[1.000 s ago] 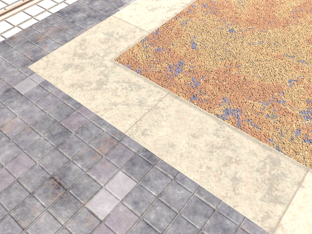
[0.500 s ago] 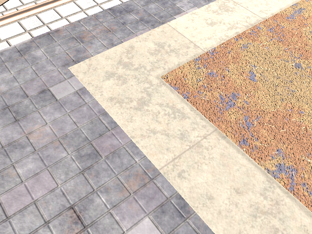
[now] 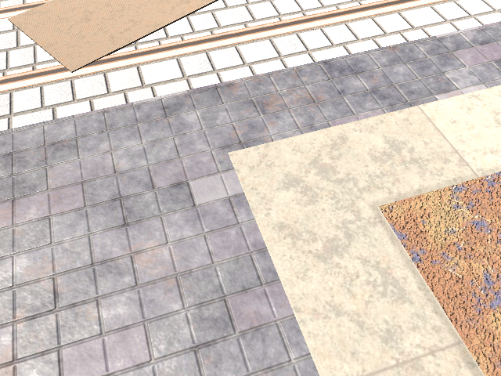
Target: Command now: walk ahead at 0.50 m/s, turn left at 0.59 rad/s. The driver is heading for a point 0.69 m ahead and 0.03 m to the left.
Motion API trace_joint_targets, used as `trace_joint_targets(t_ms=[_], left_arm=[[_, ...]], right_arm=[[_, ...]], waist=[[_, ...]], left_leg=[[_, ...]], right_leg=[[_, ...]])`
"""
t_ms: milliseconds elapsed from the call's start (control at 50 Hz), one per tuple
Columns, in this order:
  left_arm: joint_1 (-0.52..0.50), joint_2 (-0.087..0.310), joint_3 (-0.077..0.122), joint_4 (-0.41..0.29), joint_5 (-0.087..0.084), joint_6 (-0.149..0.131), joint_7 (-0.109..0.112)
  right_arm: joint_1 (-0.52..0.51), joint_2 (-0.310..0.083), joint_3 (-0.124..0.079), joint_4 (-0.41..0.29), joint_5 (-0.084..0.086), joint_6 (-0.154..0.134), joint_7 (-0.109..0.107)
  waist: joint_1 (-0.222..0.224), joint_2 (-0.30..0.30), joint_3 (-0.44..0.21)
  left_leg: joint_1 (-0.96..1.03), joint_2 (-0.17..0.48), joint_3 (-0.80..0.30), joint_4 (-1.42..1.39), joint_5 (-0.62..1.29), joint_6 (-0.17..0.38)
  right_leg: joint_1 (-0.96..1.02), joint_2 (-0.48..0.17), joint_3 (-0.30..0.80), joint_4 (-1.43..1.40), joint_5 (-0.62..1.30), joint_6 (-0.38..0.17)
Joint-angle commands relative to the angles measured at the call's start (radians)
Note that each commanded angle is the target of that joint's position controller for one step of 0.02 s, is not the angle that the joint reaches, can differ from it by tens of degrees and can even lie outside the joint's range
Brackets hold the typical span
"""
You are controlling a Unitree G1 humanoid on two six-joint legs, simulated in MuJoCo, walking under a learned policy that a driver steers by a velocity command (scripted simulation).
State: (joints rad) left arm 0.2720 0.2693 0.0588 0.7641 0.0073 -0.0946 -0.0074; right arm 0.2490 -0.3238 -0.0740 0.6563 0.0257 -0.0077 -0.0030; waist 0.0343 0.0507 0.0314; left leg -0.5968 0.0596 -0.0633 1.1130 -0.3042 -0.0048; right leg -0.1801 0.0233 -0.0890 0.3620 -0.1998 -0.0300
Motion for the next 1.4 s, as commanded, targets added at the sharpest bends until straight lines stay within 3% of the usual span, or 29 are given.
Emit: trace_joint_targets(t_ms=[20,120,200,240,280,300,320,340,360,380,420,520,640,740,800,820,840,860,880,900,940,960,1040,1220,1260,1280,1300,1340,1400], left_arm=[[-0.036,0.153,0.040,-0.043,-0.002,-0.018,0.003],[-0.012,0.187,0.047,-0.009,-0.011,-0.003,0.010],[0.028,0.226,0.059,0.020,-0.033,0.019,0.010],[0.024,0.259,0.070,0.020,-0.042,0.031,0.017],[0.014,0.245,0.063,0.012,-0.044,0.042,0.026],[0.053,0.159,0.031,-0.010,0.002,0.037,0.024],[0.108,0.073,-0.003,-0.074,0.013,0.007,0.012],[-0.007,0.182,0.017,-0.068,-0.034,-0.020,-0.001],[-0.048,0.193,0.020,-0.079,-0.061,-0.032,-0.007],[-0.053,0.178,0.015,-0.063,-0.047,-0.033,0.000],[-0.015,0.174,0.020,-0.035,-0.026,-0.014,-0.001],[-0.044,0.116,0.009,-0.027,-0.024,0.033,0.002],[-0.188,0.075,-0.004,-0.067,-0.032,0.017,-0.024],[-0.271,0.065,-0.012,-0.130,-0.026,0.012,-0.062],[-0.173,0.115,0.012,-0.139,-0.022,0.022,-0.069],[-0.044,0.158,0.035,-0.114,-0.016,0.023,-0.061],[0.097,0.213,0.058,-0.094,-0.010,0.024,-0.045],[0.127,0.320,0.073,-0.095,0.003,0.021,-0.033],[0.168,0.222,0.052,-0.101,-0.007,0.026,-0.025],[0.105,0.193,0.037,-0.110,-0.001,0.031,-0.022],[-0.019,0.134,0.020,-0.116,-0.016,0.035,-0.015],[-0.041,0.116,0.011,-0.118,-0.007,0.033,-0.012],[-0.117,0.139,0.016,-0.101,0.006,0.024,-0.012],[-0.114,0.121,0.002,-0.019,-0.001,0.066,-0.001],[-0.094,0.085,-0.012,0.000,-0.007,0.062,-0.001],[-0.020,0.067,-0.017,0.008,0.017,0.053,-0.002],[0.066,0.040,-0.024,0.030,0.023,0.050,0.000],[-0.012,0.070,-0.023,0.032,0.013,0.074,0.011],[-0.047,0.092,-0.016,0.040,0.009,0.110,0.020]], right_arm=[[-0.033,-0.023,-0.003,-0.087,-0.005,-0.009,0.007],[-0.173,-0.004,0.009,-0.113,-0.002,-0.026,0.038],[-0.246,-0.021,0.003,-0.153,0.000,-0.024,0.059],[-0.197,-0.059,-0.017,-0.153,-0.008,-0.017,0.060],[0.082,-0.147,-0.071,-0.081,-0.005,-0.007,0.045],[0.209,-0.232,-0.095,-0.052,0.005,0.003,0.023],[0.155,-0.306,-0.091,-0.086,0.004,-0.014,0.028],[0.168,-0.191,-0.063,-0.086,-0.002,-0.030,0.034],[0.131,-0.147,-0.047,-0.069,-0.010,-0.043,0.035],[0.067,-0.117,-0.035,-0.069,-0.010,-0.050,0.034],[-0.021,-0.064,-0.013,-0.074,-0.031,-0.058,0.031],[0.000,-0.084,-0.017,-0.006,-0.039,-0.092,0.019],[0.035,-0.097,-0.015,0.049,-0.038,-0.096,0.004],[0.088,-0.113,-0.024,0.100,-0.024,-0.061,-0.006],[0.058,-0.155,-0.034,0.090,-0.022,-0.035,-0.027],[0.047,-0.154,-0.031,0.088,-0.023,-0.026,-0.034],[0.040,-0.140,-0.020,0.076,-0.025,-0.031,-0.041],[0.195,0.001,0.026,0.042,-0.057,-0.058,-0.017],[0.174,-0.078,0.020,0.086,-0.041,-0.086,0.004],[0.069,-0.132,0.002,0.054,0.007,-0.095,0.014],[-0.038,-0.103,0.010,0.030,-0.010,-0.091,0.001],[-0.027,-0.108,0.004,0.031,-0.020,-0.077,-0.004],[0.076,-0.036,0.019,0.067,-0.030,-0.034,-0.026],[-0.065,-0.048,0.008,0.057,-0.034,-0.032,-0.016],[-0.041,-0.064,0.001,0.067,-0.050,-0.040,-0.015],[-0.056,-0.125,-0.010,0.054,-0.055,-0.042,-0.023],[-0.081,-0.110,-0.007,0.056,-0.053,-0.033,-0.028],[-0.115,-0.022,0.011,0.058,-0.038,-0.020,-0.015],[-0.107,-0.041,0.007,0.074,-0.037,-0.028,-0.004]], waist=[[-0.010,-0.130,-0.003],[0.038,-0.110,0.026],[0.040,-0.114,0.051],[-0.009,-0.144,-0.001],[-0.164,-0.114,-0.149],[-0.180,0.072,-0.239],[-0.073,0.235,-0.375],[-0.156,0.080,-0.368],[-0.142,0.063,-0.225],[-0.100,-0.019,-0.153],[-0.035,0.008,-0.100],[-0.030,-0.009,-0.024],[-0.098,-0.011,0.040],[-0.121,-0.022,0.059],[-0.045,0.043,-0.047],[0.029,0.035,-0.114],[0.109,-0.023,-0.202],[0.007,-0.293,-0.362],[0.079,-0.202,-0.548],[0.090,-0.143,-0.415],[0.029,-0.018,-0.172],[-0.006,-0.033,-0.132],[-0.080,-0.105,-0.123],[-0.029,-0.147,-0.116],[-0.049,-0.106,-0.107],[0.008,-0.005,-0.133],[0.054,0.103,-0.172],[0.011,0.069,-0.143],[-0.011,0.035,-0.099]], left_leg=[[-0.132,0.058,-0.034,-0.090,0.103,-0.011],[-0.062,0.037,0.040,-0.360,0.320,0.009],[-0.035,0.010,0.089,-0.468,0.241,0.055],[0.080,-0.054,0.145,-0.486,0.134,0.097],[0.482,-0.132,0.161,-0.563,0.177,0.166],[0.786,0.053,-0.126,-0.563,0.209,0.234],[1.005,0.261,-0.724,-0.730,-0.073,0.428],[0.981,0.275,-0.709,-0.821,-0.134,0.385],[0.858,0.253,-0.549,-0.826,-0.044,0.341],[0.711,0.212,-0.421,-0.820,0.084,0.301],[0.519,0.153,-0.265,-0.857,0.285,0.268],[0.431,0.130,-0.066,-0.955,0.428,0.252],[0.493,0.118,0.093,-0.999,0.385,0.177],[0.723,0.188,0.129,-0.896,0.594,0.165],[0.767,0.185,0.171,-0.674,1.108,0.128],[0.711,0.157,0.186,-0.489,1.178,0.104],[0.520,0.116,0.196,-0.231,0.976,0.061],[0.048,-0.083,0.169,0.212,0.011,-0.024],[-0.024,-0.141,-0.039,0.372,-0.316,-0.032],[-0.084,-0.067,-0.077,0.360,-0.263,-0.019],[-0.096,0.008,-0.019,0.179,-0.186,-0.018],[-0.011,0.028,-0.016,0.123,-0.158,-0.020],[0.144,0.018,0.021,-0.124,-0.040,-0.069],[0.256,-0.005,0.023,-0.530,0.207,-0.034],[0.388,0.008,-0.001,-0.697,0.430,0.007],[0.477,0.104,-0.091,-0.666,0.688,0.045],[0.529,0.163,-0.151,-0.642,0.682,0.128],[0.433,0.102,-0.119,-0.653,0.418,0.120],[0.408,0.048,-0.067,-0.635,0.372,0.072]], right_leg=[[0.092,-0.293,0.189,-0.207,0.207,-0.170],[0.124,-0.264,0.017,-0.208,0.271,-0.127],[0.227,-0.303,-0.039,-0.161,0.390,-0.100],[0.266,-0.303,-0.080,-0.023,0.721,-0.080],[0.133,-0.253,-0.132,0.352,0.815,-0.032],[-0.157,-0.192,-0.130,0.685,0.242,0.013],[-0.516,0.009,0.048,0.969,-0.430,0.055],[-0.612,-0.045,0.177,1.026,-0.361,0.040],[-0.649,-0.089,0.154,0.981,-0.263,0.021],[-0.595,-0.140,0.148,0.908,-0.180,0.018],[-0.465,-0.190,0.155,0.821,-0.092,0.027],[-0.496,-0.186,0.154,0.668,0.094,0.070],[-0.475,-0.117,0.128,0.330,0.385,0.046],[-0.570,-0.083,0.082,0.226,0.232,-0.008],[-0.395,0.009,-0.009,0.240,0.058,-0.066],[-0.213,0.047,-0.012,0.203,0.082,-0.094],[0.077,-0.019,0.108,0.153,0.271,-0.142],[0.539,-0.342,0.611,0.193,0.511,-0.361],[0.632,-0.419,0.830,0.088,0.597,-0.430],[0.538,-0.383,0.634,0.085,0.673,-0.367],[0.235,-0.299,0.426,0.041,0.690,-0.282],[0.104,-0.273,0.372,0.004,0.712,-0.265],[-0.086,-0.210,0.217,-0.060,0.824,-0.255],[-0.034,-0.202,0.206,0.000,0.421,-0.175],[-0.069,-0.145,0.206,0.072,0.242,-0.100],[-0.107,-0.071,0.176,0.129,0.083,-0.047],[-0.149,-0.022,0.135,0.143,-0.120,-0.005],[-0.095,-0.032,0.122,0.103,-0.100,0.019],[-0.093,-0.043,0.140,0.090,-0.038,0.008]])
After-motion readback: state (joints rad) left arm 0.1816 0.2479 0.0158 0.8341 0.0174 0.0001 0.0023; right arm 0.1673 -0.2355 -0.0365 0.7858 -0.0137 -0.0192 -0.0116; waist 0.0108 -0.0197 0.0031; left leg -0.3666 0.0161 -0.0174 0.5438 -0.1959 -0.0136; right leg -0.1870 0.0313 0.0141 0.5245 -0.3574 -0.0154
